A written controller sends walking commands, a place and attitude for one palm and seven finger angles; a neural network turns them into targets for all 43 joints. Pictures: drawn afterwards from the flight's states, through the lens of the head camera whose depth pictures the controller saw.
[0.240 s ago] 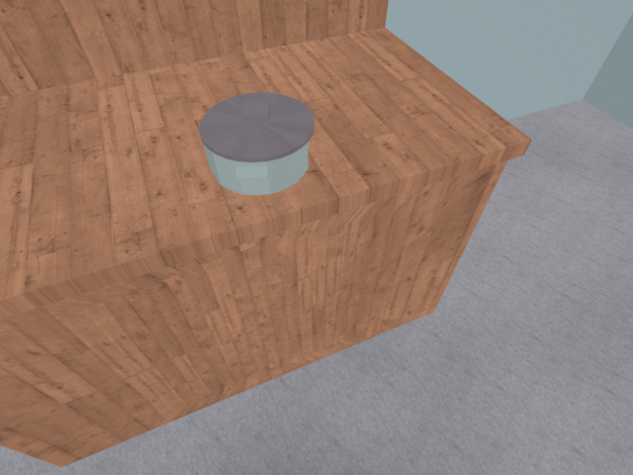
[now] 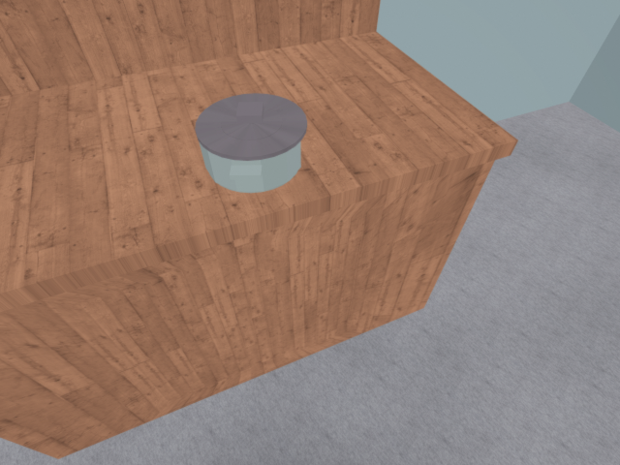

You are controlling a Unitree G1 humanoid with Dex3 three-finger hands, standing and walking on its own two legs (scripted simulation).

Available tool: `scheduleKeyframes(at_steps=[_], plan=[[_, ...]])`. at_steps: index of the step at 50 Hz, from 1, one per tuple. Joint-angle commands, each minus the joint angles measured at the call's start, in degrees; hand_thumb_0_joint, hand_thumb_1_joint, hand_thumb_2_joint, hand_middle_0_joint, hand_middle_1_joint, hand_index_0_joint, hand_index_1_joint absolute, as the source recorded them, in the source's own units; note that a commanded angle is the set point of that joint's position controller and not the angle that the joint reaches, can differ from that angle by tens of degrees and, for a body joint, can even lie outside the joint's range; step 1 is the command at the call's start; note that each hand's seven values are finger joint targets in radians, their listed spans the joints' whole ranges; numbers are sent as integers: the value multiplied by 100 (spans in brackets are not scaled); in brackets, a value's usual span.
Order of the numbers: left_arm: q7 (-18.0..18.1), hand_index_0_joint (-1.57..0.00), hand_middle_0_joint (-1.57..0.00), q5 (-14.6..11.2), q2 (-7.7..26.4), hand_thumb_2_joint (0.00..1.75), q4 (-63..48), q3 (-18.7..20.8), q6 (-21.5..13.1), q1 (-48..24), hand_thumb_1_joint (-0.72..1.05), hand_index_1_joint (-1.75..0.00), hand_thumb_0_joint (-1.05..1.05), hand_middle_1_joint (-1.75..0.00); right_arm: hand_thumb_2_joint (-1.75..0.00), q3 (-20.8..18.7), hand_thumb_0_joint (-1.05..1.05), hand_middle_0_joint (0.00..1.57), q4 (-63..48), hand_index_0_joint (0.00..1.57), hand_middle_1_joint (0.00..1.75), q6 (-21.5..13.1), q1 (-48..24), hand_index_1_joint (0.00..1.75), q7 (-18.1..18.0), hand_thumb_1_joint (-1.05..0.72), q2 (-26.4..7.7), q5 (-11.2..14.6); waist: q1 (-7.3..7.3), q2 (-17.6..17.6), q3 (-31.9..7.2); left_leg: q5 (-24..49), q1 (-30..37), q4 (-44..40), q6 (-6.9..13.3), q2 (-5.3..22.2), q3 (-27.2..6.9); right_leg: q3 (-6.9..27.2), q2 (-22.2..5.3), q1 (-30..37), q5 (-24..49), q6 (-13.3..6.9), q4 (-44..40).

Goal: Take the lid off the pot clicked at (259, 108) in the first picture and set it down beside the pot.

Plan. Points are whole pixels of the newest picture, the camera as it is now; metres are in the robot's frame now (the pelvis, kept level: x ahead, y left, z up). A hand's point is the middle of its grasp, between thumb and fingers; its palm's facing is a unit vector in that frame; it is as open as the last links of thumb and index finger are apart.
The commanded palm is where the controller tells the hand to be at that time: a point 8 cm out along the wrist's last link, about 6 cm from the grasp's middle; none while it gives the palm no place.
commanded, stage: look at it before walking up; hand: left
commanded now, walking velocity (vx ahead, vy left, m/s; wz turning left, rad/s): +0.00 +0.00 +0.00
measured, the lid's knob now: (250, 112) +0.65 +0.15 +0.11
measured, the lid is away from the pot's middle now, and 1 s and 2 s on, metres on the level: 0.00 0.00 0.00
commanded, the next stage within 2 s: walk to a spot facing it in 0.40 s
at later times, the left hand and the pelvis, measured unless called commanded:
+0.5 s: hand out of the picture +0.00 +0.17 -0.18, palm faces +0.05 -0.98 -0.20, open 7.4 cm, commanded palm none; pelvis +0.00 +0.00 +0.00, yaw +0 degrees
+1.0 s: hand out of the picture +0.06 +0.17 -0.17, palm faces -0.10 -0.94 -0.31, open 7.4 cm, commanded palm none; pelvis -0.01 -0.04 -0.01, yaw -12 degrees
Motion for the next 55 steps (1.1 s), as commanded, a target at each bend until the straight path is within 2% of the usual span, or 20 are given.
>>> scheduleKeyframes(at_steps=[1,12,20,25,27,32,36,38,40,41,43,44,45,46,47,48,50,51,53,55], plan=[[39,-20,-20,-19,637,90,-172,101,-59,322,90,-30,0,-30,-90,-94,0,20,-139,20,30,-41,380,30,-37,-90,-520,8,-3,-42,170,1239,60,-270,248,379,-306,511,-610,-309,1372,-68,-538],[36,-20,-20,-29,584,90,-117,110,-82,430,90,-30,0,-30,-90,-85,0,20,-88,20,30,-70,436,30,-59,-90,-493,16,3,44,-44,1535,164,-239,247,401,-311,479,-623,-137,1740,-73,-512],[42,-20,-20,-21,522,90,-78,108,-67,485,90,-30,0,-30,-90,-78,0,20,-57,20,30,-67,465,30,-70,-90,-451,19,14,42,162,1437,113,-300,261,404,-338,439,-605,-227,1528,-60,-573],[38,-20,-20,-21,527,90,-63,109,-77,502,90,-30,0,-30,-90,-81,0,20,-53,20,30,-70,493,30,-69,-90,-437,20,2,5,109,1454,117,-292,258,390,-346,435,-603,-182,1560,-57,-591],[31,-20,-20,-24,571,90,-103,174,-51,499,90,-30,0,-30,-90,-132,0,20,-82,20,30,-58,504,30,-96,-90,-484,6,-3,-10,60,1593,209,-133,247,443,-239,543,-590,-240,1913,-108,-459],[-47,-20,-20,-16,727,90,-399,342,108,352,90,-30,0,-30,-90,-286,0,20,-385,20,30,58,442,30,-119,-90,-669,-20,-11,113,206,1002,88,62,275,604,-114,779,-416,-755,1451,-193,-54],[-121,-20,-20,4,685,90,-666,426,171,272,90,-30,0,-30,-90,-411,0,20,-705,20,30,83,315,30,-116,-90,-896,-44,4,506,185,516,125,-144,484,990,-401,701,-98,-1265,859,-156,533],[-151,-20,-20,0,622,90,-788,448,191,253,90,-30,0,-30,-90,-471,0,20,-838,20,30,76,294,30,-114,-90,-1021,-47,7,822,148,488,135,-408,712,1400,-660,434,95,-1431,208,-77,1125],[-195,-20,-20,7,555,90,-914,467,218,170,90,-30,0,-30,-90,-533,0,20,-976,20,30,48,221,30,-100,-90,-1112,-81,-6,1127,161,1036,85,-580,1015,1855,-766,87,32,-1611,-911,31,1963],[-212,-20,-20,3,540,90,-974,479,219,185,90,-30,0,-30,-90,-538,0,20,-1052,20,30,44,119,30,-85,-90,-1134,-96,40,1118,143,1368,56,-508,1056,1904,-631,62,-70,-1569,-1075,46,2027],[-245,-20,-20,10,564,90,-961,507,206,461,90,-30,0,-30,-90,-545,0,20,-1210,20,30,61,-156,30,-69,-90,-1160,-103,243,838,29,1671,-132,66,829,1733,-88,-30,-150,-1036,-645,35,1431],[-249,-20,-20,25,658,90,-891,545,182,788,90,-30,0,-30,-90,-559,0,20,-1294,20,30,76,-358,30,-65,-90,-1177,-86,478,444,25,1443,-470,873,550,1438,240,148,-177,-577,118,13,546],[-196,-20,-20,85,1135,90,-819,632,120,1097,90,-30,0,-30,-90,-522,0,20,-1420,20,30,109,-385,30,-49,-90,-910,-36,562,-1118,-30,125,-1362,2186,152,643,777,1499,-817,41,1474,-152,-448],[-122,-20,-20,45,1578,90,-806,698,100,1288,90,-30,0,-30,-90,-444,0,20,-1640,20,30,135,-532,30,-43,-90,-661,-36,578,-2112,38,-1942,-2508,3422,-85,-9,591,3092,-1833,509,3248,-547,-898],[-48,-20,-20,-38,1415,90,-831,659,100,1335,90,-30,0,-30,-90,-450,0,20,-1633,20,30,195,-604,30,-71,-90,-829,-32,546,-1668,-63,-1769,-2475,3887,-38,107,-156,3072,-1712,492,3581,-555,-893],[-1,-20,-20,-40,1236,90,-892,633,93,1083,90,-30,0,-30,-90,-465,0,20,-1602,20,30,218,-543,30,-67,-90,-828,-26,394,-1530,-45,-1450,-2558,4052,-29,212,-227,2812,-1527,503,3648,-468,-829],[-15,-20,-20,-58,1123,90,-1118,589,76,580,90,-30,0,-30,-90,-469,0,20,-1546,20,30,208,-546,30,-33,-90,-856,-26,175,-596,-119,-886,-2482,4169,-99,272,-333,2446,-1255,518,3628,-679,-544],[-29,-20,-20,-61,1130,90,-1182,588,52,562,90,-30,0,-30,-90,-464,0,20,-1545,20,30,225,-587,30,-21,-90,-840,-34,177,-345,-272,-730,-2423,4118,-139,246,-318,2355,-1155,586,3644,-679,-538],[-19,-20,-20,-61,1184,90,-1243,608,36,607,90,-30,0,-30,-90,-453,0,20,-1565,20,30,254,-567,30,-14,-90,-819,-25,172,-195,-560,-496,-2418,3937,-203,201,-299,2205,-1014,946,3724,-562,-517],[-18,-20,-20,-53,1213,90,-1277,615,51,673,90,-30,0,-30,-90,-447,0,20,-1698,20,30,284,-775,30,-38,-90,-853,-12,208,-347,-470,-461,-2542,3888,-246,165,-359,2348,-1000,939,3688,-546,-586]])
